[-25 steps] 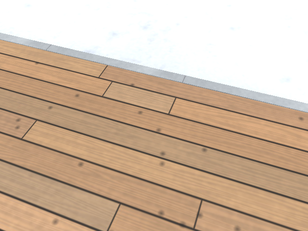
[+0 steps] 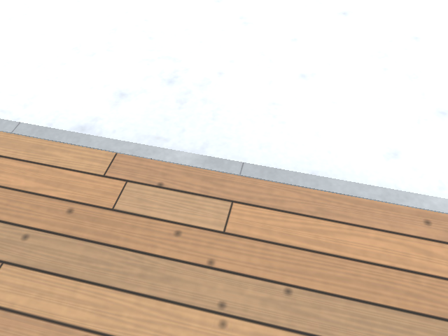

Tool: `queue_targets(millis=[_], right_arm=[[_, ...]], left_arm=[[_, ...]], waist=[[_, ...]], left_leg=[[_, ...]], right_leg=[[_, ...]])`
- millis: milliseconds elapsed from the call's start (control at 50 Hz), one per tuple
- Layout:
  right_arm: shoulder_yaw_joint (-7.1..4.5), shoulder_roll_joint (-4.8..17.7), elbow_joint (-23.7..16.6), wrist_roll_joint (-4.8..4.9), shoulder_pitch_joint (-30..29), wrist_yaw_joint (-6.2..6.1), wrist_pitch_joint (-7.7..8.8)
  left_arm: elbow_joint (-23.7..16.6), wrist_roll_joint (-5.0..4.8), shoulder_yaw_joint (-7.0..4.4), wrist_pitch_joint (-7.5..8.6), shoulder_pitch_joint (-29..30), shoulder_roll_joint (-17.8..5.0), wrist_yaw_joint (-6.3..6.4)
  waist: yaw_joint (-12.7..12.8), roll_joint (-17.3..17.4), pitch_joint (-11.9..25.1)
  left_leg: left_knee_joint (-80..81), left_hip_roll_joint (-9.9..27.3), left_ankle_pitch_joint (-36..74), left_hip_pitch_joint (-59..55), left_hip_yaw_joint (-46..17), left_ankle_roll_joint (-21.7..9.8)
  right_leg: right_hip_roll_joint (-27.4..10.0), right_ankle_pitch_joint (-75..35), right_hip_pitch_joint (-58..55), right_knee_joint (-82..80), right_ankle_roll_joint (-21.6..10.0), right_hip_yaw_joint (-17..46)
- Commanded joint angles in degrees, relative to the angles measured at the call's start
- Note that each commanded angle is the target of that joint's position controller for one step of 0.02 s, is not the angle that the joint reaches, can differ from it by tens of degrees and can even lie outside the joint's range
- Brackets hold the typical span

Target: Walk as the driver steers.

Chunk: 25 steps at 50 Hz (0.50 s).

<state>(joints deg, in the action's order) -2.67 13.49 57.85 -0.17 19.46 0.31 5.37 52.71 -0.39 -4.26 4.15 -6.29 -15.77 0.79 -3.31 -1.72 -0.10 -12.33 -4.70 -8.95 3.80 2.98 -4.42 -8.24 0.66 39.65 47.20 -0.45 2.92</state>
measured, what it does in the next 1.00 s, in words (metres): walks ahead, turning left: right foot, then left foot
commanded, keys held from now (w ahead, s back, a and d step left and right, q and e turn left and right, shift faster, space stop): w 0.24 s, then w+q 0.76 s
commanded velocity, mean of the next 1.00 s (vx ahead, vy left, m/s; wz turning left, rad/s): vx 0.50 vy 0.00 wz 0.32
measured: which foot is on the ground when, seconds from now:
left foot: down 0.00-0.26, up 0.28-0.76, down 0.78-1.00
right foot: up 0.00-0.22, down 0.24-0.80, up 0.82-1.00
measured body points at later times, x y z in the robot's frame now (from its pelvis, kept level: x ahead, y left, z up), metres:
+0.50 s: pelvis +0.29 -0.08 +0.00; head +0.31 -0.09 +0.45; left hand +0.30 +0.19 -0.14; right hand +0.41 -0.35 -0.13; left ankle +0.37 +0.11 -0.67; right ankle +0.28 -0.16 -0.75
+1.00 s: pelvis +0.57 +0.02 -0.01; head +0.60 +0.04 +0.44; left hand +0.63 +0.33 -0.11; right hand +0.74 -0.21 -0.13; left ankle +0.57 +0.08 -0.75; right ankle +0.67 -0.15 -0.67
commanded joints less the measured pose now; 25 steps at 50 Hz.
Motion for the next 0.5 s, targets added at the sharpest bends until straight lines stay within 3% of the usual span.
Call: queue_targets(millis=[20,100,140,180,200,220,240,260,280,300,320,340,380,420,500], right_arm=[[-1.52,9.1,-3.0,0.53,-1.1,-0.92,0.65],[-1.72,9.5,-0.9,0.88,3.5,-1.03,-0.35],[-2.06,10.0,-0.2,1.03,4.5,-1.11,-1.02],[-2.49,10.8,-0.2,1.13,3.8,-1.20,-1.60],[-2.64,11.4,-0.6,1.13,2.6,-1.19,-1.85],[-2.39,10.8,-0.9,1.07,1.4,-1.14,-2.18],[-1.50,8.9,-2.0,0.47,1.4,-1.14,-2.22],[0.63,1.9,-2.9,0.04,8.0,-0.37,-1.08],[0.49,3.3,-1.9,1.16,6.9,-0.20,0.42],[-1.12,8.9,-3.4,3.11,1.1,-0.09,1.29],[-1.30,9.4,-4.4,3.49,-2.4,-0.35,1.47],[-1.60,8.7,-4.4,2.86,-4.1,-0.81,1.07],[-1.96,6.2,-3.6,2.29,-1.7,-1.06,-0.83],[-1.88,4.1,-3.6,2.32,-1.1,-1.04,-2.10],[-2.33,4.3,-6.2,1.63,-6.7,-0.71,-2.34]], left_arm=[[-3.4,-0.07,-0.05,0.75,4.5,-1.8,-0.60],[-5.8,-0.63,0.76,1.18,10.9,-1.5,-1.87],[-7.1,-0.81,0.90,1.54,12.6,-2.0,-2.59],[-7.3,-0.98,0.54,1.86,10.7,-3.6,-3.05],[-6.6,-0.96,-0.10,2.01,7.2,-5.0,-3.07],[-4.1,-0.83,-1.37,2.07,-0.9,-7.1,-2.87],[-1.1,-0.35,-2.78,2.04,-12.3,-10.7,-2.38],[0.6,0.45,-4.36,1.64,-20.2,-16.9,-2.06],[0.7,0.23,-2.85,1.50,-20.6,-12.1,-2.09],[0.0,0.04,-1.71,1.71,-15.5,-8.7,-1.89],[-1.4,0.21,-1.00,1.85,-10.2,-6.6,-1.71],[-1.7,0.47,-0.33,2.10,-6.4,-4.3,-1.87],[-1.2,1.29,0.23,2.65,-3.8,-2.2,-2.14],[-0.2,1.42,-0.08,2.98,-4.8,-3.2,-1.91],[0.7,1.78,-0.54,2.95,-6.7,-4.9,-0.61]], waist=[[0.7,4.1,-4.1],[-1.4,3.8,-5.6],[-1.3,4.3,-5.8],[0.5,5.7,-4.5],[2.8,6.8,-2.1],[7.0,6.7,2.7],[11.2,4.5,11.1],[9.7,-9.3,20.4],[10.6,-11.1,23.8],[10.2,-7.8,14.3],[8.4,-4.6,8.7],[6.8,-2.1,4.3],[3.5,-4.2,1.4],[2.5,-3.3,-0.3],[3.0,-1.6,-2.5]], left_leg=[[8.1,15.2,3.4,4.8,-8.4,-7.2],[5.6,17.1,5.7,-2.2,-7.3,-7.1],[3.0,18.9,8.1,-6.3,-7.7,-6.7],[-0.4,20.1,15.4,-8.7,-7.9,-5.7],[-4.6,19.6,25.3,-8.9,-7.2,-4.9],[-13.9,17.1,34.4,-7.3,-4.9,-3.6],[-28.5,14.0,29.2,1.9,-2.7,-1.7],[-52.2,4.3,3.6,26.9,-0.1,3.0],[-61.6,1.5,-23.5,34.9,-9.4,2.5],[-65.2,5.0,-21.0,40.0,-11.2,1.1],[-63.2,8.6,-15.3,39.4,-9.4,0.6],[-59.2,10.7,-10.9,37.1,-8.7,0.8],[-54.9,12.9,-6.1,30.6,-9.2,1.0],[-53.3,13.1,-3.6,30.9,-9.1,1.4],[-42.8,12.1,7.5,36.6,-10.1,2.4]], right_leg=[[1.1,-8.0,-1.4,-8.3,0.7,-1.6],[2.5,-6.3,-0.5,-14.9,0.3,-2.4],[2.9,-2.5,-0.2,-17.1,-0.8,-2.2],[4.1,2.1,-4.3,-18.7,-2.3,-3.1],[5.9,3.9,-10.2,-19.3,-3.4,-4.6],[7.8,3.5,-21.1,-20.3,-5.0,-6.2],[3.3,2.8,-39.1,-17.8,-8.0,-1.3],[-12.5,11.0,-63.6,-20.3,-17.3,25.0],[-15.8,16.9,-65.3,-29.2,-18.7,39.1],[-13.9,18.3,-57.7,-30.1,-15.0,30.0],[-11.9,15.3,-48.8,-31.6,-12.7,21.4],[-9.6,12.1,-40.8,-34.1,-11.3,15.3],[-6.4,8.2,-32.2,-37.9,-9.3,7.2],[-5.9,2.9,-29.6,-39.7,-9.7,2.1],[-5.3,-3.7,-31.5,-41.1,-9.4,-4.9]])
Keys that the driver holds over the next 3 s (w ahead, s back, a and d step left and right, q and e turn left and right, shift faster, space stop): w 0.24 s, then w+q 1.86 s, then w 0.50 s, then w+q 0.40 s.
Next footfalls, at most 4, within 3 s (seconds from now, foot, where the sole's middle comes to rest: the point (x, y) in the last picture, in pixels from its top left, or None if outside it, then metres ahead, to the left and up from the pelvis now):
0.24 right None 0.32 -0.16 -0.79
0.78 left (192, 311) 0.61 0.09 -0.79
1.26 right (211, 220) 0.94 0.02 -0.79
1.78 left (117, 217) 0.97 0.36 -0.79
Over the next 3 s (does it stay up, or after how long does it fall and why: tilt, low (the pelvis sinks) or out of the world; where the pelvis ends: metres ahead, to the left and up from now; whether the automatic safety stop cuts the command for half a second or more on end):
stays up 1.21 0.80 0.00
